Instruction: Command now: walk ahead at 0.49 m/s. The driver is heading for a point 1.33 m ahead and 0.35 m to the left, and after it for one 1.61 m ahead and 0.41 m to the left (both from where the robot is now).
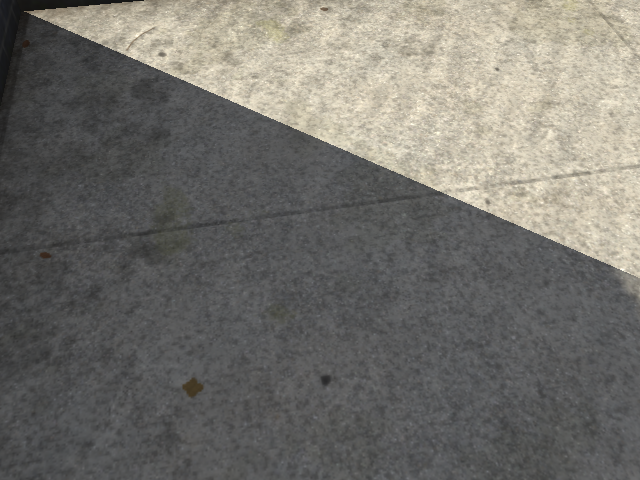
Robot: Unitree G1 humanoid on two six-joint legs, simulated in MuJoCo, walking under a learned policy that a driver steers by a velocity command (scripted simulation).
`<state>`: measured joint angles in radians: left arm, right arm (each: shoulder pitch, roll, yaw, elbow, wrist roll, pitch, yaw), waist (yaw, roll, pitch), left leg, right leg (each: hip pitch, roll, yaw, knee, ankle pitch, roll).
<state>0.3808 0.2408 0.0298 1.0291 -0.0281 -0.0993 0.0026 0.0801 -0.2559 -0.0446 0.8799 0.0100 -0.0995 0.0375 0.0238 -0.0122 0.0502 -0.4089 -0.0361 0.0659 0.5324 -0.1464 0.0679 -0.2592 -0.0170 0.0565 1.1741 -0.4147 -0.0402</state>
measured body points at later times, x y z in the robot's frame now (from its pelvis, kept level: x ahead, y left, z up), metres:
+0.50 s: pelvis +0.30 -0.05 +0.00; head +0.33 -0.06 +0.45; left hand +0.48 +0.20 -0.10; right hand +0.28 -0.32 -0.15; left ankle +0.12 +0.08 -0.66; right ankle +0.40 -0.15 -0.73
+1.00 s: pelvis +0.56 +0.02 -0.01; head +0.60 +0.04 +0.43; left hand +0.49 +0.29 -0.15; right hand +0.83 -0.16 -0.11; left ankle +0.65 +0.12 -0.73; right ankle +0.41 -0.15 -0.70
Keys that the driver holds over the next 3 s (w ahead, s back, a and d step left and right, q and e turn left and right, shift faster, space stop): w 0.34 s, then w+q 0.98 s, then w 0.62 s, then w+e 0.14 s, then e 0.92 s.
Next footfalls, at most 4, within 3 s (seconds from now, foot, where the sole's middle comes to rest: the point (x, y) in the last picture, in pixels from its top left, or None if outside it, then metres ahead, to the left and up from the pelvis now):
0.42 right None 0.44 -0.15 -0.76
0.98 left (278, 373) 0.68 0.14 -0.76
1.48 right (302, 249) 1.03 0.10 -0.76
1.98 left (167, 224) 1.11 0.46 -0.76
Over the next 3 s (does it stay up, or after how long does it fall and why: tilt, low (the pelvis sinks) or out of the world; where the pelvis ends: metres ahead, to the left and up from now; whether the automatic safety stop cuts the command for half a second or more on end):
stays up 1.26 0.44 0.01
